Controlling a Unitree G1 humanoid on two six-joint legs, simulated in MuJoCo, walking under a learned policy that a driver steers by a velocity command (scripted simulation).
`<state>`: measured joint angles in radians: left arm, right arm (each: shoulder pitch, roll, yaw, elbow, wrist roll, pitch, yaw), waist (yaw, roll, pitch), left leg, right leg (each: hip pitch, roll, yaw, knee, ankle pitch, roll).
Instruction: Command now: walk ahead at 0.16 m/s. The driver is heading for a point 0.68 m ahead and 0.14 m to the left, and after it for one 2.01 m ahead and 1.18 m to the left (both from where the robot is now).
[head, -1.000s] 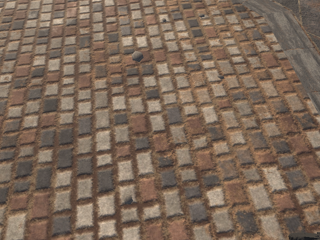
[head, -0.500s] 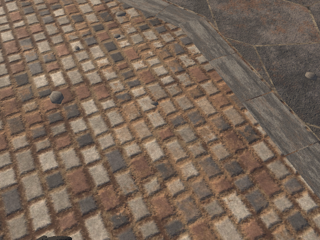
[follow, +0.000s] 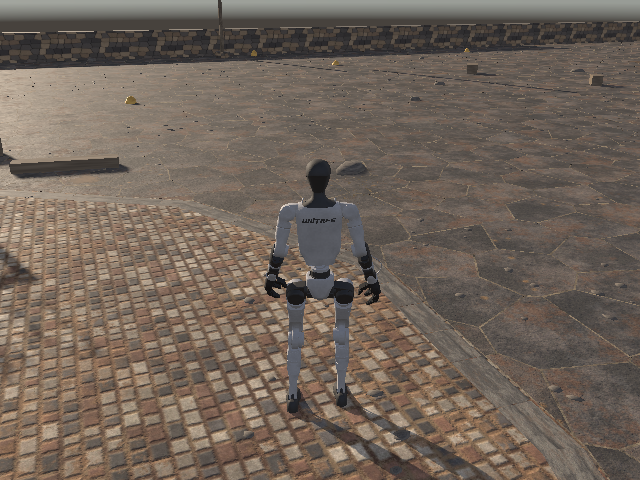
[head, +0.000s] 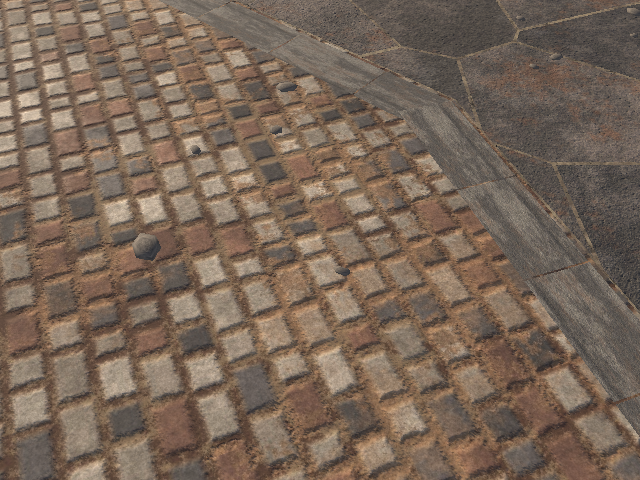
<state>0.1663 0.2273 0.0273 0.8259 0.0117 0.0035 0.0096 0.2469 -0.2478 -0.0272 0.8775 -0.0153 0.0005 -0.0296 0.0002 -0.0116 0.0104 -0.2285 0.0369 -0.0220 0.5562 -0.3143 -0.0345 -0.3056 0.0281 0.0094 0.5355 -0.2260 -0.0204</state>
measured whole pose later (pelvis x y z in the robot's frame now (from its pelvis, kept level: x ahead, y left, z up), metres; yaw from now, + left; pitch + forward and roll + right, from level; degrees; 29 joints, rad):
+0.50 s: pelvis +0.17 +0.00 +0.01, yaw +4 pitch +1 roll -1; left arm 0.40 0.24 0.04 0.96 0.00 -0.08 0.01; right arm 0.09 -0.27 -0.04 0.79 0.03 -0.06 0.04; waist 0.08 0.03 0.02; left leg -0.64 0.08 0.01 0.68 -0.03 0.02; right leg 0.09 0.03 -0.08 0.18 -0.30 -0.03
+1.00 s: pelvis +0.44 +0.09 +0.01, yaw +20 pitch +2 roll +0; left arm 0.04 0.29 0.05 0.75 0.01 -0.10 0.00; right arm 0.34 -0.27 -0.06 0.78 0.02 -0.06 0.00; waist -0.08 -0.03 0.03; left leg -0.12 -0.13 -0.13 0.33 -0.22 0.10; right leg -0.66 -0.08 0.12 0.61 0.09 0.05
